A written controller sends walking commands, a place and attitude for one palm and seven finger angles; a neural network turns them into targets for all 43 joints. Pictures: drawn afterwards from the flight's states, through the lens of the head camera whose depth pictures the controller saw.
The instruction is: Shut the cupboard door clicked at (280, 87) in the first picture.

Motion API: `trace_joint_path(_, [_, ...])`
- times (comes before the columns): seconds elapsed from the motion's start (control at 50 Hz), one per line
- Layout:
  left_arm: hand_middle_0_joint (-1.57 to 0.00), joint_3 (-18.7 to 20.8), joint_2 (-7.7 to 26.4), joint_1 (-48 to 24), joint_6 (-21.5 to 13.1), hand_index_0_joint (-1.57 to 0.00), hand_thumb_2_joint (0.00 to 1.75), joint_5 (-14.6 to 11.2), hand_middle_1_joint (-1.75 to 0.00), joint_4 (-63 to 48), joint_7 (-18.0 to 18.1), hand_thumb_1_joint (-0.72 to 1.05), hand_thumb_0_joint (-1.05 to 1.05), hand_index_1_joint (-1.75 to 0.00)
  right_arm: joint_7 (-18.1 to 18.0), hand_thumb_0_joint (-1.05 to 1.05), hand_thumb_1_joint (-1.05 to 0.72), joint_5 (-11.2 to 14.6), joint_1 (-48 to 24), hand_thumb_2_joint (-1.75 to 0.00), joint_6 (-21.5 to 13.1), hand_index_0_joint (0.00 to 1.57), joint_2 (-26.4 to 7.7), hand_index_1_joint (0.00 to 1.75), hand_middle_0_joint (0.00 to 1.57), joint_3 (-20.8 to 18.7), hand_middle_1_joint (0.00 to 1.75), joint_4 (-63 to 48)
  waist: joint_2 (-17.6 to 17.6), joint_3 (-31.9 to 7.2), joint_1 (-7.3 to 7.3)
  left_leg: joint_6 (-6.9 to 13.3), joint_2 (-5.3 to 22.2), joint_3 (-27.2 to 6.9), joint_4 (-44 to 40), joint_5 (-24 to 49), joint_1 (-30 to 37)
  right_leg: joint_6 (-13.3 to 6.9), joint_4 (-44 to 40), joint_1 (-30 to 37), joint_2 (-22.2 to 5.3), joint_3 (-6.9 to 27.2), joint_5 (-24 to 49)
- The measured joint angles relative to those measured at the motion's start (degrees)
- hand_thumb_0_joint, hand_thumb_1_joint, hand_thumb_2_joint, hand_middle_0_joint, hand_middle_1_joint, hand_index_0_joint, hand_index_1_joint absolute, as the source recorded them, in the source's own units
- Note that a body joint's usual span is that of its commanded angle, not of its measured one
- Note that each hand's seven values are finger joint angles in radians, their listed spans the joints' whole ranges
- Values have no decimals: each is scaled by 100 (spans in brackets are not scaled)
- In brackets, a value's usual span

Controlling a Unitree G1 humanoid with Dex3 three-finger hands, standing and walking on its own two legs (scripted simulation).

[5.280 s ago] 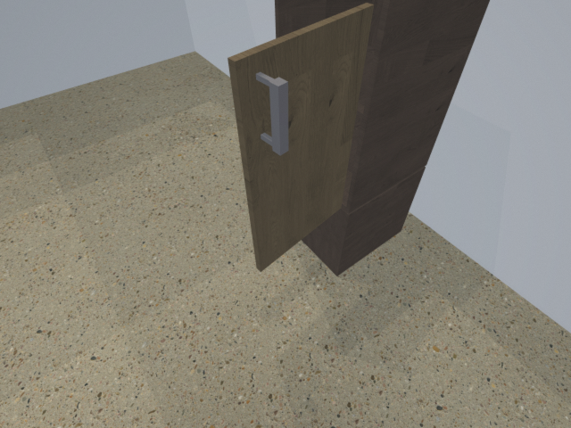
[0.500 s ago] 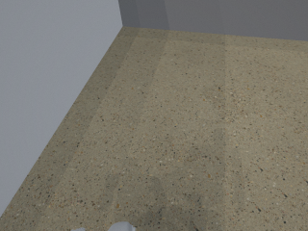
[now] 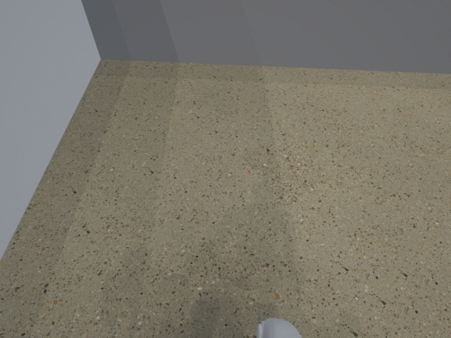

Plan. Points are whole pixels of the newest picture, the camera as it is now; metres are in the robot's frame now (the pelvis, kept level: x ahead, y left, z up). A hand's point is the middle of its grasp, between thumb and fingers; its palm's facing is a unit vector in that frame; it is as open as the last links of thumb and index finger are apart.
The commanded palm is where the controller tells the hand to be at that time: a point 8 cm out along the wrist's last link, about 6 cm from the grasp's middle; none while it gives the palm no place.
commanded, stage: walk around to get in front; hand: left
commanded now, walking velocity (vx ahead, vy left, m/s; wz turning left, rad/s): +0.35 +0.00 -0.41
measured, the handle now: out of the picture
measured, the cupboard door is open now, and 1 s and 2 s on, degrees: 97 97 97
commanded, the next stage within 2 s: walk to a spot facing it in 0.38 s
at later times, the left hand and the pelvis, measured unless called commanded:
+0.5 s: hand (200, 239) +0.35 +0.08 -0.16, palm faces -0.09 -0.97 -0.22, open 7.0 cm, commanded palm none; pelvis +0.23 -0.09 +0.00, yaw -7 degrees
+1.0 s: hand (199, 205) +0.45 +0.10 -0.18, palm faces +0.14 -0.97 -0.21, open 7.4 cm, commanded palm none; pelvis +0.39 -0.10 -0.01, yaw +5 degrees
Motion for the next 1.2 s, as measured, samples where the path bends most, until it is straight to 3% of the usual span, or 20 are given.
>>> trace_joint_path(0.14, [-19,-46,-93,-474,58,-19,90,22,-30,-165,-36,92,1,-30,53,1,-92,-28,835,-89,64,20,-126,30,20,-46,30,442,155,-50,-292,-190,49,377,-586,-281,845,47,-1730,-282,-252,-173,538])
trace_joint_path(0.2, [-19,-97,-132,-692,56,-19,90,9,-30,-177,-47,92,1,-30,77,1,-92,-63,1122,-89,103,20,-127,30,20,-29,30,593,177,0,-453,-359,126,525,-571,-557,1142,-42,-2592,-22,-201,-343,414])
trace_joint_path(0.26, [-19,-162,-167,-855,-38,-19,90,-1,-30,-223,-50,92,1,-30,99,1,-91,-64,1392,-89,162,20,-107,30,20,4,30,744,242,52,-559,-591,344,618,-204,-1002,1335,-231,-3328,490,14,-564,151])
trace_joint_path(0.3, [-19,-171,-172,-903,-234,-19,90,2,-30,-259,-22,91,1,-30,134,1,-91,3,1496,-89,242,20,-40,30,20,35,30,883,210,85,-510,-575,569,466,1014,-1281,1021,-400,-3417,749,132,-616,220])
trace_joint_path(0.36, [-20,-210,-283,-821,-370,-20,90,-111,-30,-187,97,91,0,-30,157,1,-91,81,1204,-89,397,20,-19,30,20,16,30,974,234,212,-494,-445,483,-458,3642,-1319,-117,-454,-3214,1073,258,-663,-305])
trace_joint_path(0.4, [-20,-250,-359,-624,-367,-20,90,-142,-30,-68,156,91,0,-30,133,1,-91,75,917,-89,417,20,-18,30,20,-23,30,909,232,172,-474,-425,452,-662,4216,-958,-753,-376,-3613,1445,336,-662,-272])
trace_joint_path(0.44, [-20,-138,-400,-425,-440,-20,90,-234,-30,8,251,93,-2,-30,113,1,-91,57,618,-89,391,20,1,30,20,-52,30,758,228,106,-454,-433,468,-769,4093,-658,-1265,-417,-4089,1798,424,-671,-195])
trace_joint_path(0.52, [-20,-122,-228,-140,-515,-20,90,-161,-30,180,291,97,-4,-30,121,1,-91,40,107,-89,328,19,31,30,19,-80,30,480,222,-75,-365,-477,457,-798,3235,-225,-1851,-466,-4793,2391,522,-699,-147])
trace_joint_path(0.68, [-20,-331,-335,384,-422,-20,90,-99,-30,648,290,93,-1,-30,157,1,-93,93,-554,-90,338,19,-111,30,19,-52,30,346,176,-101,-194,-313,31,-514,1557,168,-1656,-258,-4935,3374,458,-1004,-818])
trace_joint_path(0.72, [-20,-346,-358,504,-351,-20,90,-101,-30,698,301,93,-1,-30,171,1,-92,69,-602,-90,333,19,-126,30,19,-19,30,306,89,-51,-165,-213,-151,-405,1144,382,-1365,-168,-4471,3428,338,-1121,-1169])
trace_joint_path(0.74, [-20,-353,-386,581,-306,-20,90,-112,-30,706,302,92,-1,-30,184,1,-92,41,-589,-90,316,19,-167,30,19,-5,30,259,122,-45,-156,-85,-186,-419,922,865,-1182,-102,-3957,3312,295,-1186,-1334])
trace_joint_path(0.76, [-20,-353,-402,618,-243,-20,90,-154,-30,702,298,92,0,-30,175,1,-92,12,-582,-89,294,19,-194,30,19,-6,30,213,136,-57,-166,104,-221,-453,1010,720,-1171,0,-3126,2992,217,-1162,-1374])
trace_joint_path(0.8, [-20,-338,-365,553,-86,-20,90,-181,-30,628,317,92,0,-30,127,1,-92,24,-593,-89,296,20,-181,30,19,7,30,168,52,-5,-158,326,-347,-490,1278,167,-1191,124,-1365,2204,170,-683,-1732])
trace_joint_path(0.84, [-20,-285,-329,390,22,-20,90,-145,-30,493,325,92,0,-30,84,1,-91,41,-555,-89,324,20,-171,30,19,9,30,139,26,33,-109,333,-424,-554,1216,21,-1127,225,-384,1510,145,-335,-1644])
trace_joint_path(0.88, [-20,-232,-303,157,80,-20,90,-104,-30,325,304,92,1,-30,45,1,-91,42,-509,-89,356,20,-164,30,20,9,30,133,49,85,-67,243,-485,-658,979,156,-1046,319,-118,957,52,-117,-1292])
trace_joint_path(1.0, [-20,-139,-239,-290,150,-20,90,-77,-30,-155,281,91,0,-30,104,1,-91,21,-421,-89,516,20,-153,30,20,-41,30,138,257,83,-86,164,-505,-1083,466,406,-944,444,-978,280,-74,203,-837])
trace_joint_path(1.14, [-20,-116,-142,-478,142,-20,90,-86,-30,-403,300,91,0,-30,162,1,-90,3,-318,-89,657,20,-228,30,20,-213,30,6,440,-29,-283,-149,-490,-1658,552,334,-1095,434,-2868,1004,210,74,-752])
trace_joint_path(1.16, [-20,-124,-128,-464,100,-20,90,-91,-30,-447,302,91,0,-30,165,1,-90,20,-290,-89,676,20,-252,30,20,-242,30,-10,430,-59,-285,-213,-526,-1729,646,283,-1150,415,-3372,1258,237,37,-554])
trace_joint_path(1.2, [-20,-145,-160,-441,3,-20,90,-58,-30,-481,333,91,0,-30,169,1,-90,63,-297,-89,719,20,-351,30,20,-315,30,4,470,-65,-234,-297,-535,-1753,1235,-392,-1378,99,-3702,1460,255,-76,-629])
